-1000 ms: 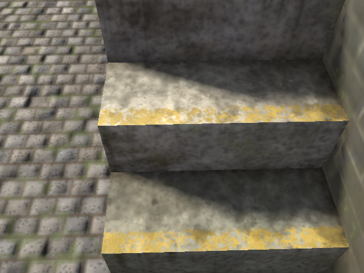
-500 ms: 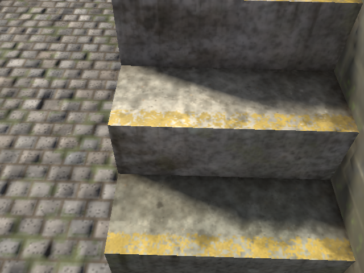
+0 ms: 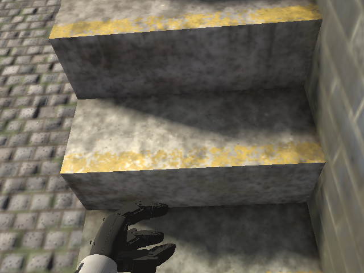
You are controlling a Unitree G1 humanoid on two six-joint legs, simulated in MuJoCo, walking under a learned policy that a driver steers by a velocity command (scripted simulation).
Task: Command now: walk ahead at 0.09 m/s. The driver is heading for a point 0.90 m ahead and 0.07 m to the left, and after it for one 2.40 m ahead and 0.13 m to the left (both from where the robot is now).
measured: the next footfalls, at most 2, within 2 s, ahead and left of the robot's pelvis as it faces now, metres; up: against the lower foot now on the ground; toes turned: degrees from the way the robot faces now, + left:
left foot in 0.46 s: +0.12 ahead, +0.18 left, +0.00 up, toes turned +5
right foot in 1.04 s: +0.15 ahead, -0.06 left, +0.00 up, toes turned -3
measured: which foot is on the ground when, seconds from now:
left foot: up 0.00-0.44, down 0.46-1.00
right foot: down 0.00-0.62, up 0.64-1.00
